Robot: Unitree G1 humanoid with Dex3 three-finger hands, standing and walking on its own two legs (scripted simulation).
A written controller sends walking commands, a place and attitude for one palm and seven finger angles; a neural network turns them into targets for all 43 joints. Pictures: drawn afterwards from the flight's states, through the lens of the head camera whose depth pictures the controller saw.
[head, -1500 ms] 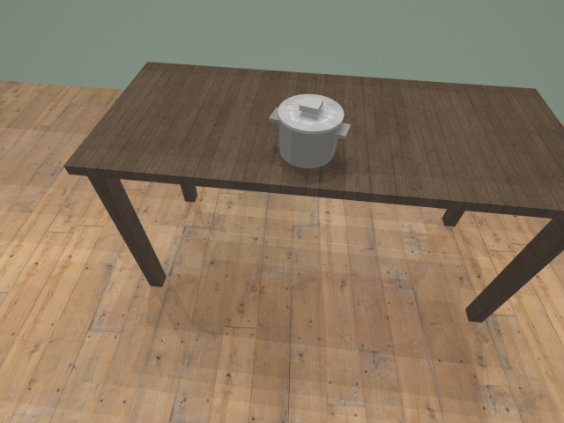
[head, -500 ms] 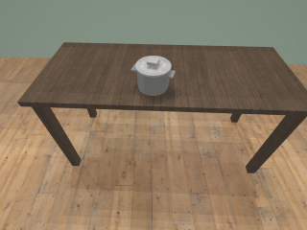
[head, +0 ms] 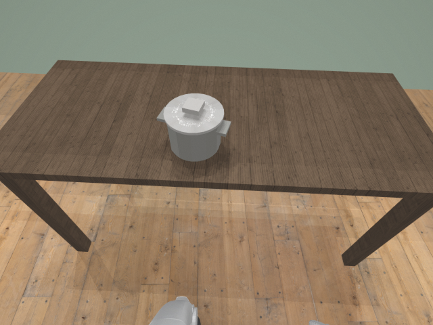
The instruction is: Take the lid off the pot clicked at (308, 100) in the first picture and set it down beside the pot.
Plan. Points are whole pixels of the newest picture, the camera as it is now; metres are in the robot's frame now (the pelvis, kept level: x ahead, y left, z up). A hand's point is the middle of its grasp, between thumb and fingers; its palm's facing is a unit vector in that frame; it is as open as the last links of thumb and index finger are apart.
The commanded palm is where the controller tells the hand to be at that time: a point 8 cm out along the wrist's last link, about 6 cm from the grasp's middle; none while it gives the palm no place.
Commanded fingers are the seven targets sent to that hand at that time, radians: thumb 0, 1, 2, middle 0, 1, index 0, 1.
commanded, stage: take the last steps up to it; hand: left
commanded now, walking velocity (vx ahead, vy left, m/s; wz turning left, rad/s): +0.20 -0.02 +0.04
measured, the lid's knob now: (193, 106) +0.61 +0.13 +0.03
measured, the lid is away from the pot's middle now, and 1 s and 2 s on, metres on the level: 0.00 0.00 0.00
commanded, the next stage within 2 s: come to a stop and stand still in 0.10 s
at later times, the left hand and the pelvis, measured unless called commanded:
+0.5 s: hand (146, 293) +0.20 +0.18 -0.17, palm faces +0.05 -0.98 -0.20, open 7.3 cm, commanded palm none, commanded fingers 0.00 0.90 0.90 -0.20 -0.30 -0.20 -0.30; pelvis +0.14 +0.00 +0.01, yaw +2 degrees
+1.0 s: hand out of the picture +0.11 +0.20 -0.17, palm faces +0.13 -0.96 -0.24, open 7.3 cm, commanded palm none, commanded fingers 0.00 0.90 0.90 -0.20 -0.30 -0.20 -0.30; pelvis +0.10 +0.00 +0.00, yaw +1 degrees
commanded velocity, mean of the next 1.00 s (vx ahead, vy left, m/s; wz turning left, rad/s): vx -0.05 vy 0.02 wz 0.00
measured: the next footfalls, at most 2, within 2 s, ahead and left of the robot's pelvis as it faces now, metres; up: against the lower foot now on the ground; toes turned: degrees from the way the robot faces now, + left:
left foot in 0.08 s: +0.18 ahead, +0.08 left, +0.00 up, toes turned +5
right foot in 0.58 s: +0.20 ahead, -0.13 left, +0.00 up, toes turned -1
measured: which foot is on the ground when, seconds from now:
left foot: up 0.00-0.06, down 0.08-0.58, up 0.60-1.00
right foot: down 0.00-0.08, up 0.10-0.56, down 0.58-1.00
